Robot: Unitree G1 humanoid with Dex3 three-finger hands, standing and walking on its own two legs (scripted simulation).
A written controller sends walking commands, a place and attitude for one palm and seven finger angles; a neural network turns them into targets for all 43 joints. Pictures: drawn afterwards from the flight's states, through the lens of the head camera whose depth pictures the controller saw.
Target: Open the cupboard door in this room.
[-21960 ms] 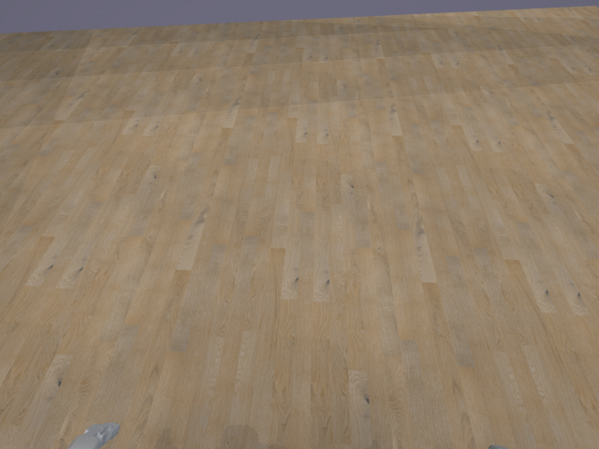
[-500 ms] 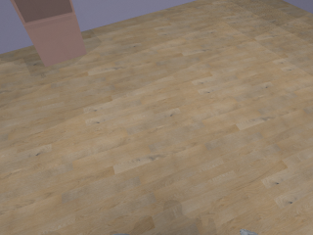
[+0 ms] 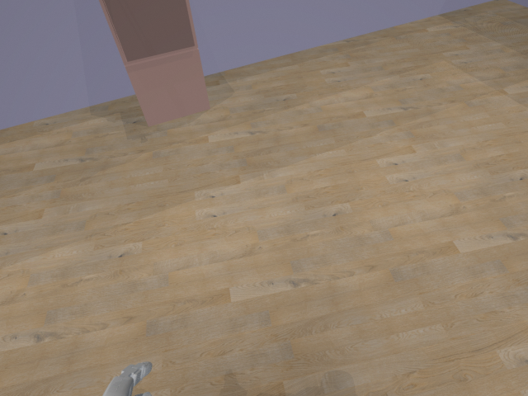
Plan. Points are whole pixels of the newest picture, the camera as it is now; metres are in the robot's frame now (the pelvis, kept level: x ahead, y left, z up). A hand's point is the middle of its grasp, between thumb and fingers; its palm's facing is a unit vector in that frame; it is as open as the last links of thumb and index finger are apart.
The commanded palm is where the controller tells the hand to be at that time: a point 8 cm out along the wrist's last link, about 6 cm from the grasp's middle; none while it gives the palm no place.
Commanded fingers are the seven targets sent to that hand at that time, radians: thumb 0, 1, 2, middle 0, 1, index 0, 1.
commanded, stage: turn or walk to find it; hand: left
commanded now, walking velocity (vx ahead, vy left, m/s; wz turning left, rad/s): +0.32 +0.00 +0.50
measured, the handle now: out of the picture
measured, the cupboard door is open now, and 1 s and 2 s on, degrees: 0 0 0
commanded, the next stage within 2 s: stand and wait in 1.56 s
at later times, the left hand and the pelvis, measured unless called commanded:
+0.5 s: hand out of the picture -0.05 +0.16 -0.15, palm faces +0.39 -0.90 -0.19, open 7.4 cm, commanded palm none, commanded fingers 0.00 0.90 0.90 -0.20 -0.30 -0.20 -0.30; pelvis +0.12 +0.05 +0.00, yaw +17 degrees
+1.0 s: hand (113, 265) +0.39 +0.35 -0.14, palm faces +0.31 -0.93 -0.19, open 7.4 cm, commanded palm none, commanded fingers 0.00 0.90 0.90 -0.20 -0.30 -0.20 -0.30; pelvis +0.31 +0.13 +0.01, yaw +21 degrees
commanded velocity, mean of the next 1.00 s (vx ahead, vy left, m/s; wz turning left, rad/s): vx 0.36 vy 0.00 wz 0.25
